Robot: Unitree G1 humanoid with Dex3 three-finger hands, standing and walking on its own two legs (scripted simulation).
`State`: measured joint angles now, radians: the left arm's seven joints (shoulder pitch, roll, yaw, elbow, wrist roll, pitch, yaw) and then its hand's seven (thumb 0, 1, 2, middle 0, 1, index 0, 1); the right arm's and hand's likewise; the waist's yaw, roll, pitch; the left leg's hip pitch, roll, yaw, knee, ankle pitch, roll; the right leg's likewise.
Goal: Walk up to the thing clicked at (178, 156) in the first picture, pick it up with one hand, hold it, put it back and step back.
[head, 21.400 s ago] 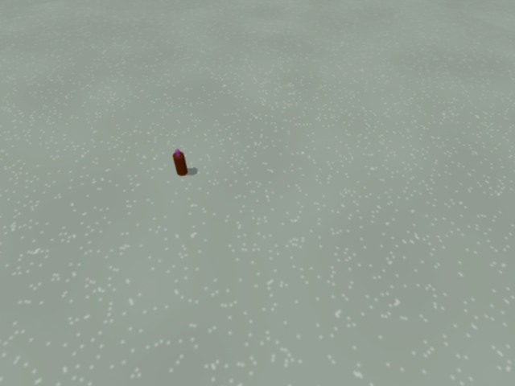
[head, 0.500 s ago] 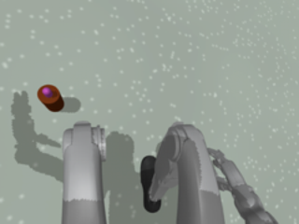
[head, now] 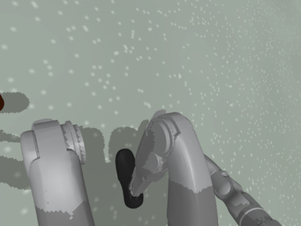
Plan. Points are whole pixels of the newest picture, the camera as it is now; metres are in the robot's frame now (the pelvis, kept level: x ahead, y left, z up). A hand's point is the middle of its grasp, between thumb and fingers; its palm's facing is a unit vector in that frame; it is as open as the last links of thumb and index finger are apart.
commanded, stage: close in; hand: left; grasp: from the side
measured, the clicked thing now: out of the picture +0.40 +0.30 -0.21
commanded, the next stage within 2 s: rest palm in 0.38 s
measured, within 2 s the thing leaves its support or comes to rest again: neither
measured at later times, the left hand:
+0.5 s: hand out of the picture +0.37 +0.30 -0.16, palm faces +0.31 -0.95 +0.05, open 17.7 cm
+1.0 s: hand out of the picture +0.38 +0.29 -0.17, palm faces +0.34 -0.94 +0.02, open 16.2 cm
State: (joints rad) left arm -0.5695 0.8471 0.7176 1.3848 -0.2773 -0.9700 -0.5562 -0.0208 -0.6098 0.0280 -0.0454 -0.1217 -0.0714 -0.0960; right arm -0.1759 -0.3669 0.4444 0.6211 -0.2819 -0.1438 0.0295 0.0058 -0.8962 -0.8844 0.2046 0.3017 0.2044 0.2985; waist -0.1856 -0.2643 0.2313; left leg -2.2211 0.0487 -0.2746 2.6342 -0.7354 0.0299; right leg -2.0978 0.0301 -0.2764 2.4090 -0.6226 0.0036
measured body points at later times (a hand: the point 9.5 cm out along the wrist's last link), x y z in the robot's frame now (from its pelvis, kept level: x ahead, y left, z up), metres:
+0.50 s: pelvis -0.02 +0.00 -0.01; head +0.18 +0.19 +0.35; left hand +0.35 +0.35 -0.16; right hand +0.17 -0.24 -0.03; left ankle +0.08 +0.12 -0.26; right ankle +0.13 -0.11 -0.26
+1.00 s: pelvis -0.01 +0.00 -0.01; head +0.20 +0.20 +0.34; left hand +0.36 +0.34 -0.17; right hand +0.19 -0.23 -0.04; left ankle +0.08 +0.12 -0.26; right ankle +0.13 -0.11 -0.26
